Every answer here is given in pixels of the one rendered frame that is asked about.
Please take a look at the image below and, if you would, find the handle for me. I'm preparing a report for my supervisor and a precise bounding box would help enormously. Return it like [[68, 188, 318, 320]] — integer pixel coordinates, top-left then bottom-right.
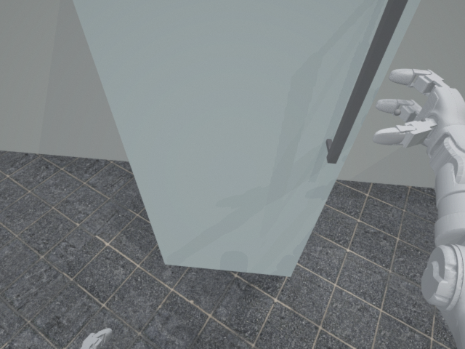
[[326, 0, 408, 164]]

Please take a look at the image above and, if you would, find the left robot hand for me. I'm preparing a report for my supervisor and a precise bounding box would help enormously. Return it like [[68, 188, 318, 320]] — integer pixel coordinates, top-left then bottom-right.
[[81, 328, 112, 349]]

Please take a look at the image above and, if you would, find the right robot forearm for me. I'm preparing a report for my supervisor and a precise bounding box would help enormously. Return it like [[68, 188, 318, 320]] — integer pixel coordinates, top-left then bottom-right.
[[426, 124, 465, 247]]

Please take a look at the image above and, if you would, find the right robot hand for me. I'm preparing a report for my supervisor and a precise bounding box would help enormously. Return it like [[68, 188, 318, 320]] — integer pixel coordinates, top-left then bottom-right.
[[373, 69, 465, 148]]

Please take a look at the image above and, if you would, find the fridge door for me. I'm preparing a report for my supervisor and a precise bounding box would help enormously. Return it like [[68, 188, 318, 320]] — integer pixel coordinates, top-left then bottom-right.
[[73, 0, 421, 277]]

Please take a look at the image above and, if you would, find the robot right upper arm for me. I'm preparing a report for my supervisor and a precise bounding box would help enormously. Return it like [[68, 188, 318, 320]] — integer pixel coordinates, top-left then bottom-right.
[[421, 244, 465, 349]]

